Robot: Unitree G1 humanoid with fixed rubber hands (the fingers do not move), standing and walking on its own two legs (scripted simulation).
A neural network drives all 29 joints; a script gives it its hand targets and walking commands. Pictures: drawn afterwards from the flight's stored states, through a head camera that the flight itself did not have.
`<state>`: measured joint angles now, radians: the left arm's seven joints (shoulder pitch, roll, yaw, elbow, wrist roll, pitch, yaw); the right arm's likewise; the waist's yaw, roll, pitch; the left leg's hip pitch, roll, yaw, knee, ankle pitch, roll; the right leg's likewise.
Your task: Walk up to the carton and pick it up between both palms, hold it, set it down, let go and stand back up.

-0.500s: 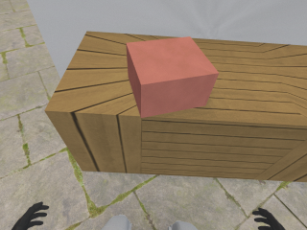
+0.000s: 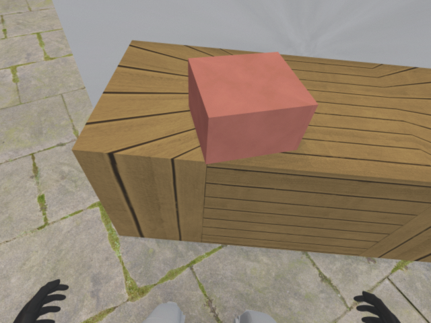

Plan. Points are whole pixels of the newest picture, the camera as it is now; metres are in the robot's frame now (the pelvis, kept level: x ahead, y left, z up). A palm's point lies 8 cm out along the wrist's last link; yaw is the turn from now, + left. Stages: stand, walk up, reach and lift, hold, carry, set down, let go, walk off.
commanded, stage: walk up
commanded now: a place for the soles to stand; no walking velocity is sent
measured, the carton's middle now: (243, 105) +0.69 -0.07 -0.02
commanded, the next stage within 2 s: none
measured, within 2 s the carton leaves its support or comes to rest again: neither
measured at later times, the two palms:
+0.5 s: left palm (56, 277) +0.20 +0.30 -0.06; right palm out of the picture +0.13 -0.37 -0.06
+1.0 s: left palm (94, 248) +0.26 +0.26 -0.08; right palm (412, 271) +0.23 -0.39 -0.04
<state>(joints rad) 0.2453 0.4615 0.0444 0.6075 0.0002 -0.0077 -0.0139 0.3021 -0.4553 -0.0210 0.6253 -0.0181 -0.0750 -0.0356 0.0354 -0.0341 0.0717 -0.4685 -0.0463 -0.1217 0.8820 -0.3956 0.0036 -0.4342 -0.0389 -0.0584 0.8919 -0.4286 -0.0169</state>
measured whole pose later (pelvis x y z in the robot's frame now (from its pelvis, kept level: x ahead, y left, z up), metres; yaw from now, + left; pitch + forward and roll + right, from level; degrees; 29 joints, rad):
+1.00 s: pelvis +0.17 -0.06 +0.00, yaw -1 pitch -3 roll +0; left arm 0.31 0.45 0.05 0.61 0.00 0.03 -0.05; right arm 0.41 -0.48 -0.02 0.63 -0.02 -0.10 -0.05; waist 0.03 -0.06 0.09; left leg -0.48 0.00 -0.04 0.82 -0.30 0.00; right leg -0.46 0.02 -0.06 1.12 -0.53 -0.06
